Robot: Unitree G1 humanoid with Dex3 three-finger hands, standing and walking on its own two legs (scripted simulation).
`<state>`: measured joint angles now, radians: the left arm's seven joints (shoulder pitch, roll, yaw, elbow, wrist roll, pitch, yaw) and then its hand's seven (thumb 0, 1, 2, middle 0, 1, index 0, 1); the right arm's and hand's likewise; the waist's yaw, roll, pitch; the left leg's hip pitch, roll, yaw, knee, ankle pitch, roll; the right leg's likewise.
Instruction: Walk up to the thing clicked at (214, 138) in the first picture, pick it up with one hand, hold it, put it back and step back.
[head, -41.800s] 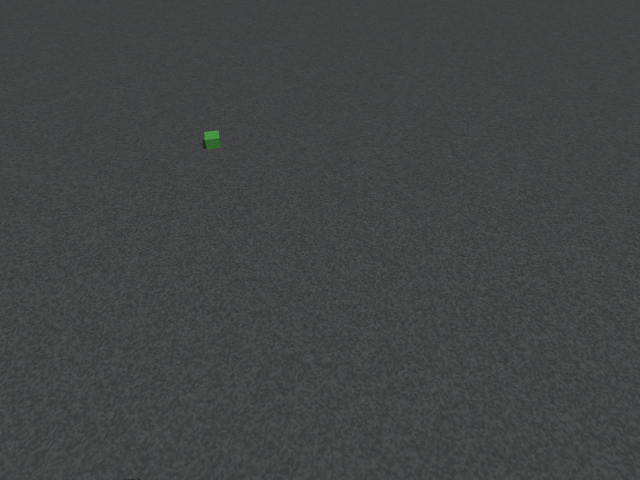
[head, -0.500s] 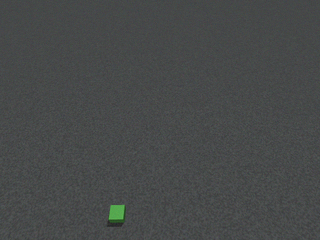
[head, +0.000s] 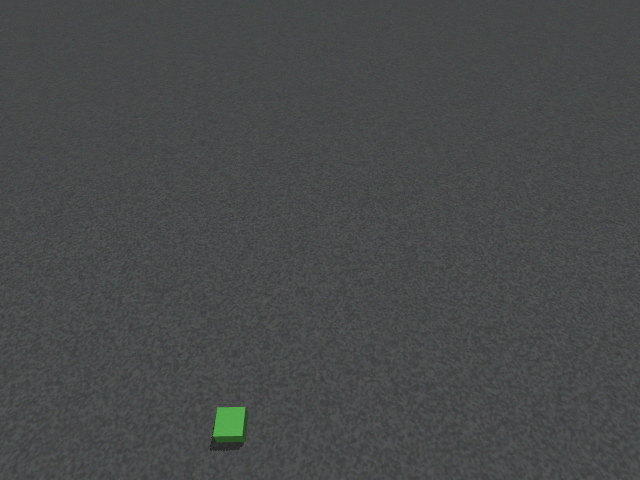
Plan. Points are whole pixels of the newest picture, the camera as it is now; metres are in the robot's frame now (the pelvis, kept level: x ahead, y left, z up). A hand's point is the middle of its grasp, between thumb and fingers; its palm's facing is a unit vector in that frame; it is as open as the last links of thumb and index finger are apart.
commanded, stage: stand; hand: left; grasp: from above
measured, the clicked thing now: (231, 424) +0.43 +0.28 -0.75
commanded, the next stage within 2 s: step back in 0.56 s
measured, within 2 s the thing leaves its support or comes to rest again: neither
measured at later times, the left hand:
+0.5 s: hand out of the picture +0.08 +0.24 -0.16, palm faces +0.01 -0.94 -0.34, open 7.4 cm
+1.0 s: hand out of the picture +0.08 +0.31 -0.18, palm faces -0.02 -0.94 -0.35, open 7.4 cm
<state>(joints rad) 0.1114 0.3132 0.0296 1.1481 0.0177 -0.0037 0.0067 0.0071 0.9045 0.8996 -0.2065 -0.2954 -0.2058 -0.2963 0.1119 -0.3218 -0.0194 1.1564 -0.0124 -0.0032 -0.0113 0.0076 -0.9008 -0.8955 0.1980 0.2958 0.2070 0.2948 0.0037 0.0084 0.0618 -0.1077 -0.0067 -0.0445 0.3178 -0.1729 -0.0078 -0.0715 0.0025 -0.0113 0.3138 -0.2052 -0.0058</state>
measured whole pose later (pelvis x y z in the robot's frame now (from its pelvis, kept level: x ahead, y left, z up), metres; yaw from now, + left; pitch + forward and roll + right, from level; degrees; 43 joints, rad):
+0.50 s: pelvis +0.00 -0.01 +0.00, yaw +0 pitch -3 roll +0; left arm 0.11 0.32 0.03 1.13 0.02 -0.01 0.00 0.01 0.90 0.90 -0.21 -0.30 -0.21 -0.30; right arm 0.10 -0.33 -0.01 1.14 -0.01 -0.01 -0.01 0.01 -0.90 -0.90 0.20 0.30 0.21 0.29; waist 0.00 0.01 0.05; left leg -0.09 0.01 -0.04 0.31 -0.17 -0.02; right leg -0.06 0.01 -0.01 0.31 -0.20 -0.02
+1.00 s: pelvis -0.07 +0.05 -0.02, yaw -1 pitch -2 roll -1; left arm 0.03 0.39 0.08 0.89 0.01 0.07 0.03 0.01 0.91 0.90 -0.20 -0.29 -0.20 -0.30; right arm 0.14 -0.34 -0.05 0.97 -0.02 0.03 -0.01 0.01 -0.90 -0.90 0.20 0.30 0.21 0.29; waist -0.02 -0.05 0.20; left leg -0.26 -0.03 -0.03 0.57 -0.29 0.05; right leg -0.44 0.11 0.15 1.03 -0.56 -0.02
